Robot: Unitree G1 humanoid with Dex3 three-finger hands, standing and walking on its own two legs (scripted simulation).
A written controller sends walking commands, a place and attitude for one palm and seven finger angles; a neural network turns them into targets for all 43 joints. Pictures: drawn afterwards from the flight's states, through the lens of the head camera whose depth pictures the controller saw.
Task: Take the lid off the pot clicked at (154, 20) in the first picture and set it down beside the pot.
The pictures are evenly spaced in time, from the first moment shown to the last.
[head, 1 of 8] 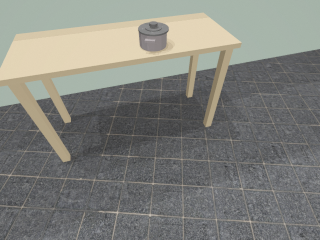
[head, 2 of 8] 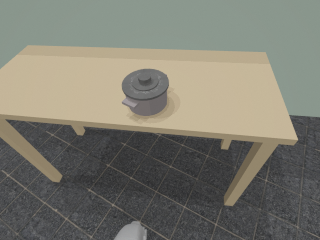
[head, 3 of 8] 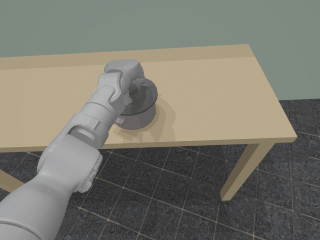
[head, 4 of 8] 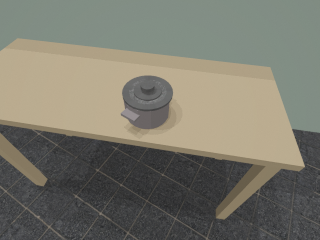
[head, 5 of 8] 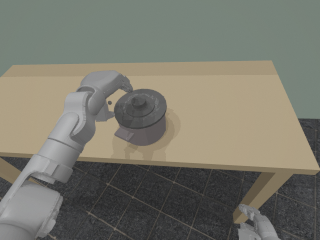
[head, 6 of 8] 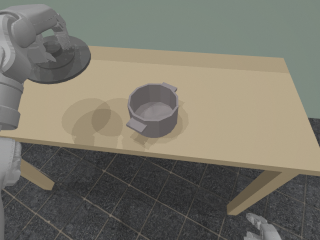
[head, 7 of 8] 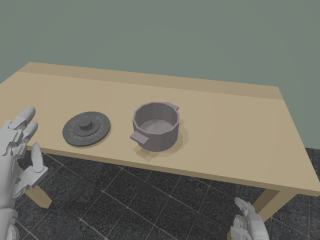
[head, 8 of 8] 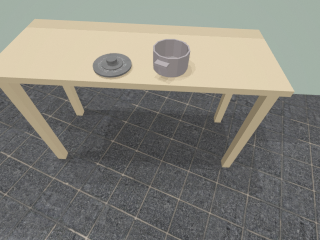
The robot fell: no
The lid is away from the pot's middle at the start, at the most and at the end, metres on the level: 0.01 0.25 0.24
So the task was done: yes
